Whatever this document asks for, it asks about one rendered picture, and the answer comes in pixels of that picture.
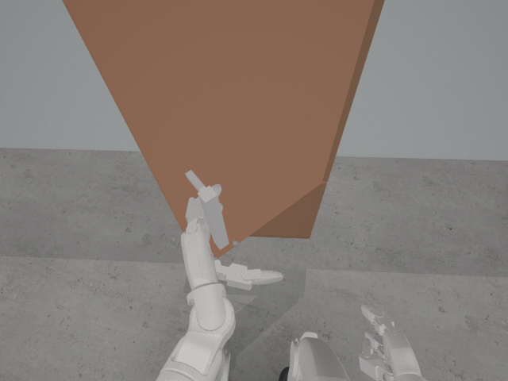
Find handle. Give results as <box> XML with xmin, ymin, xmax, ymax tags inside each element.
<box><xmin>185</xmin><ymin>170</ymin><xmax>229</xmax><ymax>250</ymax></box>

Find robot right thigh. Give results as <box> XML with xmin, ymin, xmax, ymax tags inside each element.
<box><xmin>290</xmin><ymin>337</ymin><xmax>350</xmax><ymax>381</ymax></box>

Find cupboard door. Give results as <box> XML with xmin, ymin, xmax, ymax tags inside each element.
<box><xmin>62</xmin><ymin>0</ymin><xmax>375</xmax><ymax>258</ymax></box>

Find left robot hand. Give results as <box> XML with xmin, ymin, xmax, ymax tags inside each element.
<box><xmin>181</xmin><ymin>184</ymin><xmax>283</xmax><ymax>291</ymax></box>

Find right robot hand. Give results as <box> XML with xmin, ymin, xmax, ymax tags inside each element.
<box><xmin>359</xmin><ymin>304</ymin><xmax>421</xmax><ymax>381</ymax></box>

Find robot left thigh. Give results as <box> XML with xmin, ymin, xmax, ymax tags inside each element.
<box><xmin>214</xmin><ymin>349</ymin><xmax>230</xmax><ymax>381</ymax></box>

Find robot thigh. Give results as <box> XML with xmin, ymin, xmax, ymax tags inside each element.
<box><xmin>214</xmin><ymin>349</ymin><xmax>230</xmax><ymax>381</ymax></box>
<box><xmin>290</xmin><ymin>337</ymin><xmax>350</xmax><ymax>381</ymax></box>

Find left robot forearm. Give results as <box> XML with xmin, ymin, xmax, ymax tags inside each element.
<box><xmin>156</xmin><ymin>283</ymin><xmax>236</xmax><ymax>381</ymax></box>

